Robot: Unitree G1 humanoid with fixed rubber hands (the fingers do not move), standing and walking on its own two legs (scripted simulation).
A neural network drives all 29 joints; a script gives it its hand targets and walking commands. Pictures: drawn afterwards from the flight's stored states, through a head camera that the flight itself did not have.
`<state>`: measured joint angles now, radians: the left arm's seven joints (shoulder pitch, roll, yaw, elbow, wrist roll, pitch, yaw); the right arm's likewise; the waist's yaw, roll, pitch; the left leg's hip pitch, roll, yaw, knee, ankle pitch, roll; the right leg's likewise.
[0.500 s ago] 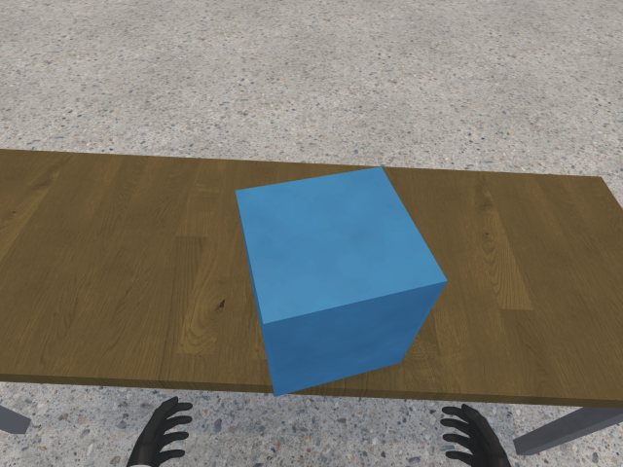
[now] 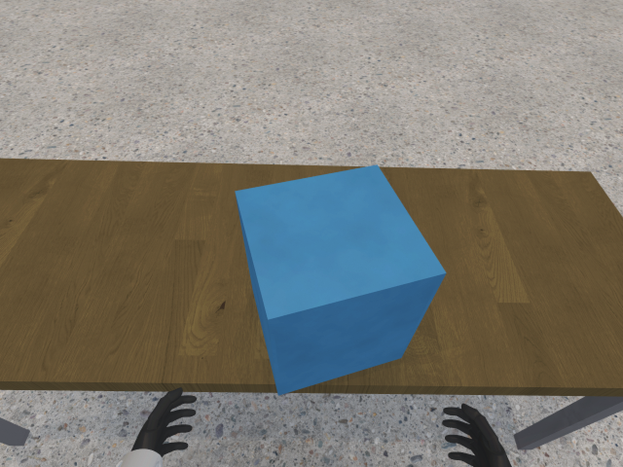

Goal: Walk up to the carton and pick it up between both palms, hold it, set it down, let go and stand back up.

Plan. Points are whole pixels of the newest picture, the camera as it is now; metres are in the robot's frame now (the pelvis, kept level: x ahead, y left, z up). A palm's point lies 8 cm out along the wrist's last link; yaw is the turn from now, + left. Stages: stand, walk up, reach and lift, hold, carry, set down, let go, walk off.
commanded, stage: let go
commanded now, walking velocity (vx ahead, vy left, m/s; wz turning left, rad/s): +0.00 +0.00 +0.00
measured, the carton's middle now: (326, 283) +0.37 +0.00 -0.01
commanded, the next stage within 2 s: stand in 0.14 s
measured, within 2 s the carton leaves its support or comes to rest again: neither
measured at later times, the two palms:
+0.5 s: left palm out of the picture +0.03 +0.24 -0.13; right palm out of the picture +0.04 -0.25 -0.12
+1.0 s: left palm out of the picture -0.09 +0.24 -0.15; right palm out of the picture -0.08 -0.22 -0.14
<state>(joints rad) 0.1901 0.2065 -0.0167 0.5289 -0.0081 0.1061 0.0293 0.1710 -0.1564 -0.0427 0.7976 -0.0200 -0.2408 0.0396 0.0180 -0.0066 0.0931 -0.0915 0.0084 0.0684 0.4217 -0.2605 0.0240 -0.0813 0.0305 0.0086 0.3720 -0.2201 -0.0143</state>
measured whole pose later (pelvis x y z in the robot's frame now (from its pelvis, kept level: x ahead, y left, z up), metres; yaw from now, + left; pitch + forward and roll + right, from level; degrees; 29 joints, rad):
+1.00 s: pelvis -0.06 +0.01 -0.01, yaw +2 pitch -4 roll -1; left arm 0.40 0.19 -0.01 1.04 0.02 -0.01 0.01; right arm 0.47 -0.19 -0.01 0.94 0.00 -0.01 -0.03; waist 0.00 0.00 -0.03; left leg -0.24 -0.03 0.06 0.49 -0.20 0.05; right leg -0.23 -0.01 -0.01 0.46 -0.17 0.02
